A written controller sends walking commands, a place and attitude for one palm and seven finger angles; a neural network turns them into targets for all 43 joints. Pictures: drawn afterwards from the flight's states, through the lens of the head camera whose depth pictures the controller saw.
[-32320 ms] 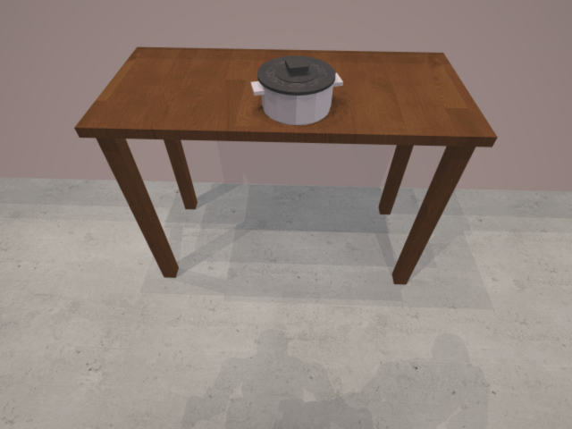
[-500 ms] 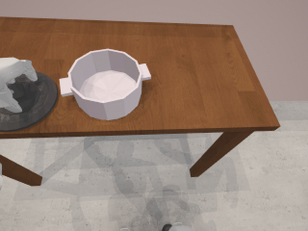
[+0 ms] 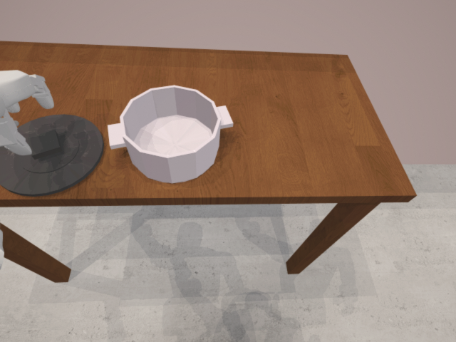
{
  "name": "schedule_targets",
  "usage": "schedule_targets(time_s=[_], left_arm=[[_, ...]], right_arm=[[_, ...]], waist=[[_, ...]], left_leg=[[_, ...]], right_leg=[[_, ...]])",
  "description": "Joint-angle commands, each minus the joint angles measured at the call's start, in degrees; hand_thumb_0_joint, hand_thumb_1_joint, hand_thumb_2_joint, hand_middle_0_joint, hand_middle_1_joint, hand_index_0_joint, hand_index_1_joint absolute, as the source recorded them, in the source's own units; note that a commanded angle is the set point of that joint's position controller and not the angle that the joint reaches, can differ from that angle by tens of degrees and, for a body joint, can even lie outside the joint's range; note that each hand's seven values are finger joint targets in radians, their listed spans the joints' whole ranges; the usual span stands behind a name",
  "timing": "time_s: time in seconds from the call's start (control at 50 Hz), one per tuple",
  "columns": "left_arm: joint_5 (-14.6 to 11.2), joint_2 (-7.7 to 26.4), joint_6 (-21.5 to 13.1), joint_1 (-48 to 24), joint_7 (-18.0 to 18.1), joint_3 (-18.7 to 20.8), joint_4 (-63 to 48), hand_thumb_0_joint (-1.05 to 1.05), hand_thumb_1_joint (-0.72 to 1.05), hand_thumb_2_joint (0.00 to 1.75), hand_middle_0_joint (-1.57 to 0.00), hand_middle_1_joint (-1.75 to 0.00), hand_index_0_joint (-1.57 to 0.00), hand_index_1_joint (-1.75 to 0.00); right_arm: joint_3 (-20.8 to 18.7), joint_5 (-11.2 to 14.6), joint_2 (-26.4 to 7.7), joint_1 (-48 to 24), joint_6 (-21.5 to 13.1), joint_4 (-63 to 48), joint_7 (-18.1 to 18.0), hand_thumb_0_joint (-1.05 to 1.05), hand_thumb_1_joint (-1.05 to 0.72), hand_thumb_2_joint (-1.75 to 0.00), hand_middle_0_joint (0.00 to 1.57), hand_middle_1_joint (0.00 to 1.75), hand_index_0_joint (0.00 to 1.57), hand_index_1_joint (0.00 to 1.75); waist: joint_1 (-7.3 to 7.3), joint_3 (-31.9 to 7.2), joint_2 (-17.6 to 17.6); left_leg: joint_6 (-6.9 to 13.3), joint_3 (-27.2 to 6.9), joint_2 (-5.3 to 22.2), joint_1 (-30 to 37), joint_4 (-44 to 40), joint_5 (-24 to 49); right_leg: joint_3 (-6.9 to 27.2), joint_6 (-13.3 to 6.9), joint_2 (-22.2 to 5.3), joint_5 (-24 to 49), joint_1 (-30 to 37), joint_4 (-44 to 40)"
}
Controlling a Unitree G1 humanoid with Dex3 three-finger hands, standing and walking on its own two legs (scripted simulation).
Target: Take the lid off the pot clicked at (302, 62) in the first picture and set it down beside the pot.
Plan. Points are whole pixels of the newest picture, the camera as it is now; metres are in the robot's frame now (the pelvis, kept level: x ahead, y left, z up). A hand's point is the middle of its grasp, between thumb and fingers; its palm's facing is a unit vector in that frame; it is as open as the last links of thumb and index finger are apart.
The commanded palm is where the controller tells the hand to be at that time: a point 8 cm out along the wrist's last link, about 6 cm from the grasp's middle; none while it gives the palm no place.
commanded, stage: raise the empty hand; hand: left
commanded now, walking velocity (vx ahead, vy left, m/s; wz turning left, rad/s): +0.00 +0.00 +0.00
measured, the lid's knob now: (45, 144) +0.48 +0.34 +0.03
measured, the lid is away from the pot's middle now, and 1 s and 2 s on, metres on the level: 0.24 0.24 0.24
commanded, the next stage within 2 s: draw the hand back to the body in 0.70 s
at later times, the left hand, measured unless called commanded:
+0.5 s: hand out of the picture +0.46 +0.34 +0.17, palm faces -0.33 -0.10 -0.94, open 11.0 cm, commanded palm +0.47 +0.33 +0.23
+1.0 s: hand out of the picture +0.46 +0.33 +0.18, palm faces -0.32 -0.06 -0.95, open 11.0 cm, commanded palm +0.44 +0.32 +0.24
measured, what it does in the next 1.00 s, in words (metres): stands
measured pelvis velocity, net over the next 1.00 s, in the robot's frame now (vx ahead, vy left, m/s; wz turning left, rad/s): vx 0.01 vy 0.02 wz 0.02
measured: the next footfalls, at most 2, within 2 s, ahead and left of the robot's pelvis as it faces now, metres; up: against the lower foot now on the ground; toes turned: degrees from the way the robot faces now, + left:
none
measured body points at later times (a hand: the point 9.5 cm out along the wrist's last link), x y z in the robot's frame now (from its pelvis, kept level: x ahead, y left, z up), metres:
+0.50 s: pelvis +0.00 +0.02 +0.01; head +0.06 +0.03 +0.45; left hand +0.47 +0.34 +0.22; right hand +0.05 -0.25 -0.11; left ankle -0.03 +0.05 -0.72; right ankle +0.01 -0.15 -0.72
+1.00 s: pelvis +0.01 +0.02 +0.01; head +0.06 +0.03 +0.46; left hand +0.47 +0.33 +0.23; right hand +0.06 -0.25 -0.10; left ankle -0.03 +0.05 -0.72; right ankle +0.01 -0.15 -0.72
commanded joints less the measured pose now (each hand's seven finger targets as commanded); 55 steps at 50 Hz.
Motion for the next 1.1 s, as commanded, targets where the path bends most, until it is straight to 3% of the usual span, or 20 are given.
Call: schedule_targets(time_s=[0.0, 0.02, 0.06, 0.2, 0.24, 0.32, 0.36, 0.42, 0.46, 0.54, 0.56, 0.62, 0.72, 0.78, 0.86, 0.92, 0.96, 1.0, 1.04, 1.08], left_arm=[[-1.1, 18.2, 0.2, -28.2, 1.2, 5.2, -12.9, 0.0, 0.02, 0.59, -0.33, -0.9, -0.33, -0.9], [-1.2, 19.8, 0.0, -29.5, 1.3, 6.6, -15.5, 0.0, 0.02, 0.59, -0.33, -0.9, -0.33, -0.9], [-1.4, 18.0, -0.2, -30.2, 1.1, 5.6, -16.9, 0.0, 0.02, 0.59, -0.33, -0.9, -0.33, -0.9], [-1.5, 14.0, 2.1, -25.8, 0.4, 2.6, -9.5, 0.0, 0.02, 0.59, -0.33, -0.9, -0.33, -0.9], [-1.2, 11.7, 2.7, -29.9, 0.0, 0.5, -12.7, 0.0, 0.02, 0.59, -0.33, -0.9, -0.33, -0.9], [-1.5, 17.6, 2.3, -32.1, -0.2, 5.2, -15.6, 0.0, 0.02, 0.59, -0.33, -0.9, -0.33, -0.9], [-1.8, 18.1, 2.4, -32.4, -0.3, 5.4, -15.2, 0.0, 0.02, 0.59, -0.33, -0.9, -0.33, -0.9], [-1.5, 13.9, 3.3, -33.1, -0.6, 2.3, -12.9, 0.0, 0.02, 0.59, -0.33, -0.9, -0.33, -0.9], [-1.0, 15.1, 3.6, -31.2, -0.7, 2.7, -10.5, 0.0, 0.02, 0.59, -0.33, -0.9, -0.33, -0.9], [-0.7, 14.7, 4.3, -33.5, -1.3, 2.6, -14.7, 0.0, 0.02, 0.59, -0.33, -0.9, -0.33, -0.9], [-1.0, 12.4, 4.4, -33.3, -1.7, 0.8, -14.2, 0.0, 0.02, 0.59, -0.33, -0.9, -0.33, -0.9], [-1.7, 14.5, 5.1, -31.9, -2.5, 2.0, -10.9, 0.0, 0.02, 0.59, -0.33, -0.9, -0.33, -0.9], [-1.2, 9.4, 5.0, -36.5, -3.1, -2.0, -14.9, 0.0, 0.02, 0.59, -0.33, -0.9, -0.33, -0.9], [-1.2, 15.2, 4.1, -34.3, -2.5, 2.8, -13.4, 0.0, 0.02, 0.59, -0.33, -0.9, -0.33, -0.9], [-1.8, 11.6, 3.8, -33.3, -2.3, 0.5, -16.6, 0.0, 0.02, 0.59, -0.33, -0.9, -0.33, -0.9], [-1.5, 16.5, 3.1, -27.6, -1.5, 6.3, -19.7, 0.0, 0.02, 0.59, -0.33, -0.9, -0.33, -0.9], [-2.8, 16.0, 2.7, -23.9, -1.4, 6.8, -24.2, 0.0, 0.02, 0.59, -0.33, -0.9, -0.33, -0.9], [-3.5, 14.8, 3.4, -18.6, -1.6, 7.0, -22.1, 0.0, 0.02, 0.59, -0.33, -0.9, -0.33, -0.9], [-4.4, 17.1, 4.1, -18.2, -1.6, 8.8, -26.2, 0.0, 0.02, 0.59, -0.33, -0.9, -0.33, -0.9], [-4.6, 17.0, 4.4, -18.1, -1.4, 8.9, -31.6, 0.0, 0.02, 0.59, -0.33, -0.9, -0.33, -0.9]], right_arm=[[-3.8, -0.5, -10.9, 4.9, -0.8, -3.6, -0.7, 0.0, -0.9, -0.9, 0.2, 0.3, 0.2, 0.3], [-3.9, -0.6, -10.7, 4.7, -0.9, -4.0, -0.8, 0.0, -0.9, -0.9, 0.2, 0.3, 0.2, 0.3], [-4.0, -0.7, -10.5, 4.5, -1.1, -4.1, -0.7, 0.0, -0.9, -0.9, 0.2, 0.3, 0.2, 0.3], [-3.7, -0.5, -10.7, 3.5, -0.6, -3.9, 0.5, 0.0, -0.9, -0.9, 0.2, 0.3, 0.2, 0.3], [-4.1, -0.5, -10.6, 3.4, -0.8, -4.0, 0.9, 0.0, -0.9, -0.9, 0.2, 0.3, 0.2, 0.3], [-4.1, -0.9, -10.6, 3.7, -1.0, -4.6, 0.5, 0.0, -0.9, -0.9, 0.2, 0.3, 0.2, 0.3], [-4.0, -0.8, -10.7, 3.3, -1.1, -4.6, 0.4, 0.0, -0.9, -0.9, 0.2, 0.3, 0.2, 0.3], [-4.2, -0.9, -10.4, 3.3, -1.6, -4.0, 0.7, 0.0, -0.9, -0.9, 0.2, 0.3, 0.2, 0.3], [-3.9, -0.7, -10.7, 3.3, -1.6, -4.1, 1.0, 0.0, -0.9, -0.9, 0.2, 0.3, 0.2, 0.3], [-4.1, -0.9, -10.2, 2.2, -1.7, -4.9, 1.6, 0.0, -0.9, -0.9, 0.2, 0.3, 0.2, 0.3], [-4.2, -1.0, -10.2, 2.1, -1.8, -5.1, 1.7, 0.0, -0.9, -0.9, 0.2, 0.3, 0.2, 0.3], [-3.9, -0.7, -10.6, 2.6, -1.5, -4.5, 1.6, 0.0, -0.9, -0.9, 0.2, 0.3, 0.2, 0.3], [-4.6, -1.0, -10.4, 2.5, -1.6, -4.2, 2.0, 0.0, -0.9, -0.9, 0.2, 0.3, 0.2, 0.3], [-4.2, -1.3, -10.5, 2.7, -1.8, -4.6, 1.6, 0.0, -0.9, -0.9, 0.2, 0.3, 0.2, 0.3], [-4.3, -1.1, -10.2, 1.3, -1.7, -5.5, 2.0, 0.0, -0.9, -0.9, 0.2, 0.3, 0.2, 0.3], [-4.3, -1.4, -9.7, 0.7, -1.6, -6.8, 2.5, 0.0, -0.9, -0.9, 0.2, 0.3, 0.2, 0.3], [-4.3, -1.5, -9.7, -0.8, -1.6, -8.0, 3.0, 0.0, -0.9, -0.9, 0.2, 0.3, 0.2, 0.3], [-4.1, -1.5, -9.2, -1.4, -1.7, -8.1, 3.4, 0.0, -0.9, -0.9, 0.2, 0.3, 0.2, 0.3], [-3.9, -1.2, -9.4, -2.5, -1.5, -9.0, 3.7, 0.0, -0.9, -0.9, 0.2, 0.3, 0.2, 0.3], [-4.0, -1.3, -9.2, -3.3, -1.6, -9.8, 4.0, 0.0, -0.9, -0.9, 0.2, 0.3, 0.2, 0.3]], waist=[[-0.33, -22.5, 7.9], [0.1, -24.6, 9.1], [-0.02, -25.7, 12.4], [0.11, -17.2, 7.1], [-0.06, -18.3, 8.9], [0.18, -24.2, 7.3], [0.31, -23.6, 7.4], [-0.16, -20.0, 8.2], [0.26, -18.7, 7.7], [0.67, -21.4, 8.7], [0.29, -20.7, 9.5], [0.25, -18.5, 3.5], [-0.48, -19.3, 8.1], [0.41, -21.6, 6.3], [0.75, -20.4, 8.5], [2.25, -23.1, 8.8], [2.84, -24.4, 10.1], [2.97, -21.3, 6.9], [3.56, -20.6, 5.0], [3.74, -22.1, 7.6]], left_leg=[[-3.2, -4.4, 2.5, 20.4, -4.2, 31.4], [-3.4, -4.8, 2.5, 22.0, -4.4, 33.8], [-4.6, -5.5, 2.9, 26.0, -4.1, 40.9], [-4.6, -5.3, 3.0, 21.1, -6.1, 35.6], [-5.0, -6.4, 3.2, 23.8, -6.7, 36.1], [-4.5, -6.3, 2.9, 26.4, -6.5, 39.5], [-4.5, -6.2, 2.9, 25.6, -7.2, 39.9], [-5.2, -7.1, 3.4, 27.0, -7.9, 39.4], [-5.4, -6.7, 3.3, 25.4, -8.3, 39.1], [-5.7, -7.2, 3.3, 27.6, -8.4, 42.5], [-5.7, -7.2, 3.2, 28.1, -8.2, 43.7], [-4.4, -6.0, 3.0, 23.6, -9.3, 37.1], [-5.8, -8.1, 3.6, 29.6, -8.9, 41.4], [-4.9, -6.8, 2.7, 27.2, -8.7, 39.6], [-5.6, -7.4, 3.2, 28.0, -9.7, 41.9], [-5.6, -7.5, 3.0, 29.4, -9.0, 46.5], [-5.7, -7.8, 3.3, 30.7, -9.2, 50.4], [-5.1, -7.2, 3.3, 28.1, -9.4, 48.1], [-4.3, -6.6, 3.1, 25.9, -10.6, 44.6], [-4.8, -7.7, 3.4, 28.8, -10.9, 48.1]], right_leg=[[-1.3, -3.6, 2.7, 10.0, 4.7, -1.9], [-1.3, -3.7, 2.7, 11.2, 6.1, -2.0], [-1.7, -3.8, 2.8, 12.7, 4.6, -2.1], [-2.0, -3.7, 2.7, 9.9, 4.0, -3.6], [-2.1, -3.8, 2.7, 8.9, 3.1, -4.0], [-1.3, -3.5, 2.6, 12.5, 7.7, -4.3], [-1.3, -3.6, 2.3, 13.4, 8.7, -4.7], [-1.9, -3.5, 2.5, 10.3, 5.2, -5.5], [-1.8, -3.8, 2.4, 10.7, 6.2, -5.6], [-1.4, -3.7, 2.2, 12.2, 8.0, -5.8], [-1.5, -3.9, 2.1, 12.8, 7.3, -6.1], [-1.4, -3.4, 2.1, 12.0, 9.7, -6.4], [-1.9, -3.5, 2.4, 9.8, 4.7, -6.6], [-1.1, -3.6, 2.2, 11.9, 9.0, -6.2], [-1.7, -4.0, 1.8, 12.2, 8.6, -6.5], [-1.1, -4.0, 1.9, 13.6, 11.0, -6.1], [-1.0, -4.0, 1.5, 15.6, 12.5, -6.2], [-1.2, -3.6, 1.5, 15.2, 13.3, -6.6], [-0.9, -3.6, 1.2, 16.0, 16.5, -7.2], [-1.2, -3.7, 1.0, 16.1, 16.3, -7.1]])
